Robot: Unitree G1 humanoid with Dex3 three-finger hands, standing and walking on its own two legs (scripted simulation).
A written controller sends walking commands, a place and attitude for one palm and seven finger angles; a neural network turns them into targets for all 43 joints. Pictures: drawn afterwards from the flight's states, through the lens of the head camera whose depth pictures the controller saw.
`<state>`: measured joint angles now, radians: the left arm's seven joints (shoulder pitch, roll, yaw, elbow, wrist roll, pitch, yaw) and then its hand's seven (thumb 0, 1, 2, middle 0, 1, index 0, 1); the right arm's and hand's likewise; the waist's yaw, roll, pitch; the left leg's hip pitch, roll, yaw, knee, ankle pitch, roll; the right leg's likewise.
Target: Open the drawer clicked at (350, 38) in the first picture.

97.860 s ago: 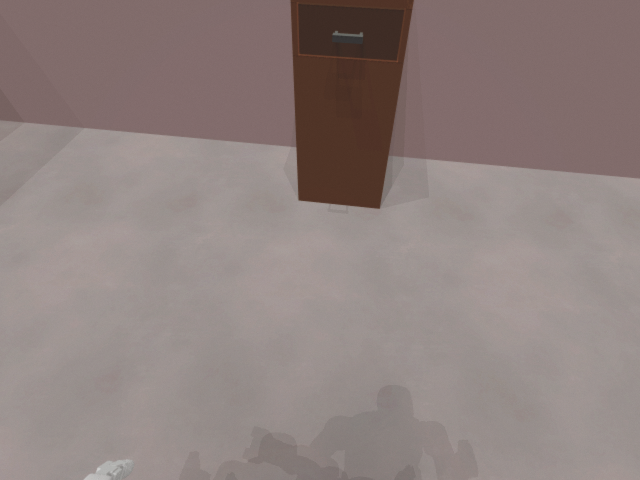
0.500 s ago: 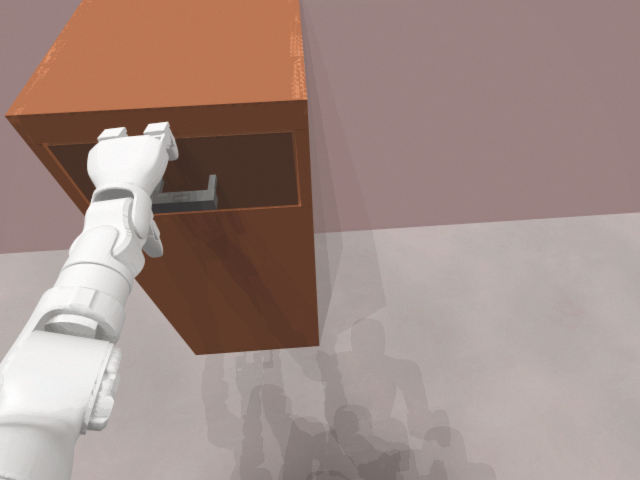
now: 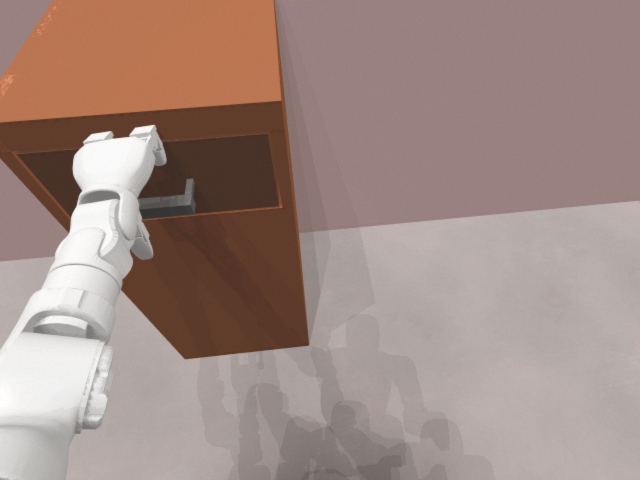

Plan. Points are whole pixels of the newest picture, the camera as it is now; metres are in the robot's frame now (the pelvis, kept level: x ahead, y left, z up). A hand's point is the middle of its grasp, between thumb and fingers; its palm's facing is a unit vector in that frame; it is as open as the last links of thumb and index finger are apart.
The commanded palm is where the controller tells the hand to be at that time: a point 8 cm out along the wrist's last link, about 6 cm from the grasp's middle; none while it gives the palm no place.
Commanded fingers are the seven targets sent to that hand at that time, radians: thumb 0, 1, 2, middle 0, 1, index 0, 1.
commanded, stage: re-aim the fingers above the handle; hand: left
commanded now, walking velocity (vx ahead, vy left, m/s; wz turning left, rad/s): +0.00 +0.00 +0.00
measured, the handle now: (161, 197) +0.52 +0.22 +0.03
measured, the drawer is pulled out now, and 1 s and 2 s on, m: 0.00 0.00 0.00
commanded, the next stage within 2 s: lower the fingers behind the handle in 0.10 s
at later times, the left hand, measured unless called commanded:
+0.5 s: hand (142, 204) +0.48 +0.23 +0.07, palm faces +0.03 -0.03 -1.00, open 13.8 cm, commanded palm +0.45 +0.23 +0.12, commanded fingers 0.00 -0.50 0.30 -0.30 -1.20 -0.30 -1.20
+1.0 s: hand (145, 227) +0.46 +0.23 +0.04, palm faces +0.01 -0.03 -1.00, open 13.8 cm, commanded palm +0.44 +0.23 +0.08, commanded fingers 0.00 -0.50 0.30 -0.30 -1.20 -0.30 -1.20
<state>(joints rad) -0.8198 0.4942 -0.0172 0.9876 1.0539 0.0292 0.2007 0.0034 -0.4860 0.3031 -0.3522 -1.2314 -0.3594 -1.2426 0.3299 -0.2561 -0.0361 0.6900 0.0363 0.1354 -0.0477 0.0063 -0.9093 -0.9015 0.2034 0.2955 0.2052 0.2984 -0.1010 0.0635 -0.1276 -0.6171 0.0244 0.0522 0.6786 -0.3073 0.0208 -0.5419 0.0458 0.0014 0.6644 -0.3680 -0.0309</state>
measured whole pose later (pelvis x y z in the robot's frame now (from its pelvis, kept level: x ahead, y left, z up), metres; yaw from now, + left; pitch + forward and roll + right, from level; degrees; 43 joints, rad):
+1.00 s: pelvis -0.01 +0.01 -0.01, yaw +1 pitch +17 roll -2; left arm -0.78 0.45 -0.06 0.98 1.08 -0.03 0.31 0.00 -0.49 0.30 -0.30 -1.21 -0.31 -1.20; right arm 0.34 -0.26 -0.07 0.70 0.01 0.11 -0.02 0.01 -0.91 -0.90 0.20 0.30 0.21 0.30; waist -0.09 0.05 -0.14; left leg -0.74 0.02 0.03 0.79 -0.34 0.03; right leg -0.65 0.04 -0.02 0.76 -0.40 -0.02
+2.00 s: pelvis -0.03 +0.01 -0.02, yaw +1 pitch +19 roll -2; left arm -0.91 0.50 -0.09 1.08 1.07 0.00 0.27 0.00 -0.49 0.30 -0.30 -1.38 -0.31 -1.20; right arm 0.38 -0.25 -0.03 0.68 0.03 0.11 -0.04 0.00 -0.91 -0.90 0.20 0.30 0.21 0.30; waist -0.12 0.05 -0.15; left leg -0.85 0.02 0.03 0.86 -0.34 0.04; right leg -0.76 0.05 -0.03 0.83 -0.40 -0.02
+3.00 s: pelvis +0.00 -0.01 +0.00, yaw +1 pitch +14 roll -1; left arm -0.79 0.53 -0.04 0.91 1.04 -0.03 0.17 0.00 -0.49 0.30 -0.32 -1.20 -0.32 -1.20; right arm 0.30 -0.26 -0.05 0.67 0.03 0.12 -0.05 0.00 -0.91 -0.90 0.20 0.30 0.21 0.30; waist -0.08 0.05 -0.11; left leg -0.62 0.02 0.02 0.69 -0.32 0.01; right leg -0.53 0.05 -0.02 0.67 -0.38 -0.04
